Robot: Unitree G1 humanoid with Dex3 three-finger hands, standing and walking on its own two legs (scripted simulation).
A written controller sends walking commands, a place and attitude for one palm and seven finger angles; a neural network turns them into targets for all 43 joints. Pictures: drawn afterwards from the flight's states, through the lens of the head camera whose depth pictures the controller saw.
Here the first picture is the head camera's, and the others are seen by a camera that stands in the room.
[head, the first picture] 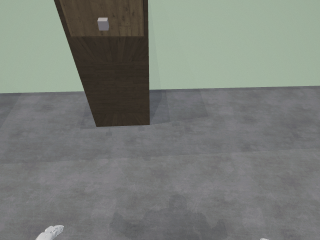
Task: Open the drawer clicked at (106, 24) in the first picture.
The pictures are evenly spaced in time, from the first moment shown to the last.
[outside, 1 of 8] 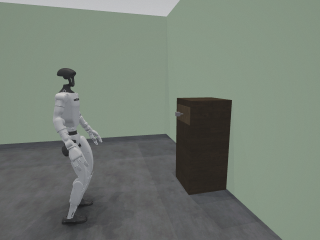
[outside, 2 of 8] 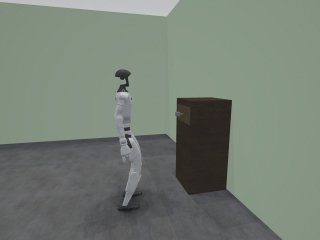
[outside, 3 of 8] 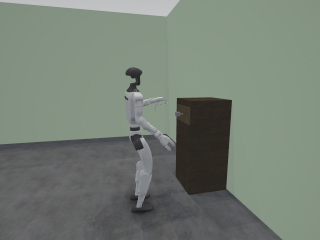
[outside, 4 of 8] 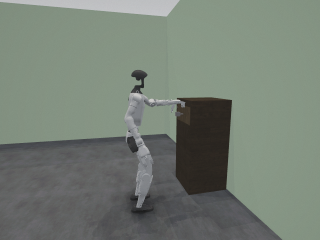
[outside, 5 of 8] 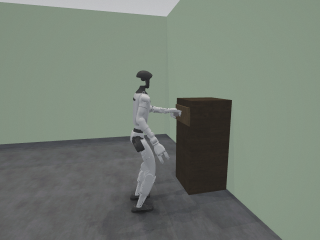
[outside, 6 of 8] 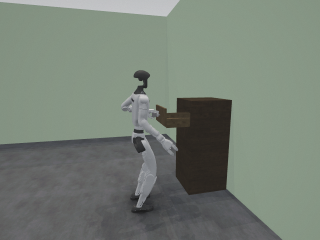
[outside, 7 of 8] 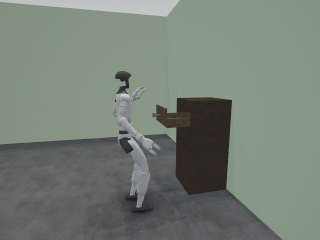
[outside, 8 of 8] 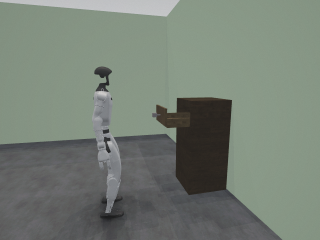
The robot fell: no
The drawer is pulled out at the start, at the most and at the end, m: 0.00 0.26 0.26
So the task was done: yes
